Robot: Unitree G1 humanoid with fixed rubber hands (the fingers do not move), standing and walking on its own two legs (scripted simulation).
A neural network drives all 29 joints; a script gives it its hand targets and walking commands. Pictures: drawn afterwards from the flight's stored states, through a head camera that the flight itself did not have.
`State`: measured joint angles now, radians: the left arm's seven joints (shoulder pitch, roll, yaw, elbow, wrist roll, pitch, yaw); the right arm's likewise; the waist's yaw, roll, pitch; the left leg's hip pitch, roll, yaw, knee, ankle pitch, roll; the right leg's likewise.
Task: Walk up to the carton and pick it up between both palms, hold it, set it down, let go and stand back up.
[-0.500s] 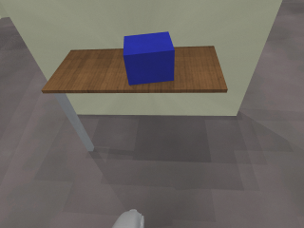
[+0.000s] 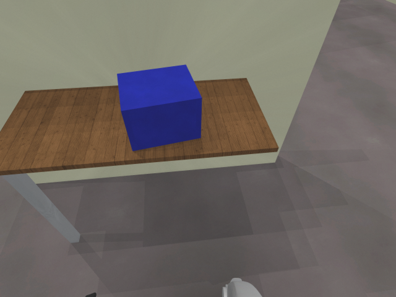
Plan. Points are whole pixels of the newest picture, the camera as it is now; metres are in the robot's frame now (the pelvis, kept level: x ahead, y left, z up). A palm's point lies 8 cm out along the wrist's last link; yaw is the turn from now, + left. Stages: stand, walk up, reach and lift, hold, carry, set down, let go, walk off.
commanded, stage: walk up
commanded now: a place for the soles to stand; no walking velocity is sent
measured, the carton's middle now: (159, 106) +0.70 +0.12 -0.03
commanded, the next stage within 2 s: none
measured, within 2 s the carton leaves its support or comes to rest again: neither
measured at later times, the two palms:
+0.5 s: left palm (69, 295) +0.17 +0.29 -0.14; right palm (275, 242) +0.28 -0.20 -0.14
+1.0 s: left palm (73, 255) +0.25 +0.30 -0.13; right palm (268, 240) +0.28 -0.17 -0.13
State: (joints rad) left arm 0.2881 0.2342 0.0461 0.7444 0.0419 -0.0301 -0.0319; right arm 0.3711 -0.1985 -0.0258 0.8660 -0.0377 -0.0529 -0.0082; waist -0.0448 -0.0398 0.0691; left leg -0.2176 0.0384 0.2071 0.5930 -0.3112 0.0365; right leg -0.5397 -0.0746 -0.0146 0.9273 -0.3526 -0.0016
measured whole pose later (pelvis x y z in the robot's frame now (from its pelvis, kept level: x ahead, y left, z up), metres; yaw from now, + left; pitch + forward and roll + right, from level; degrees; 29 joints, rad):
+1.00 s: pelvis +0.17 +0.06 +0.00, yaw -1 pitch -2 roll +0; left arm 0.24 0.21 -0.01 0.86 -0.01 0.00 -0.01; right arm 0.13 -0.21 0.01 0.89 0.00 0.03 0.00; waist 0.00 0.01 0.06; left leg -0.40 0.08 0.08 0.62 -0.17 -0.01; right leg -0.23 -0.03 0.01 0.67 -0.40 0.03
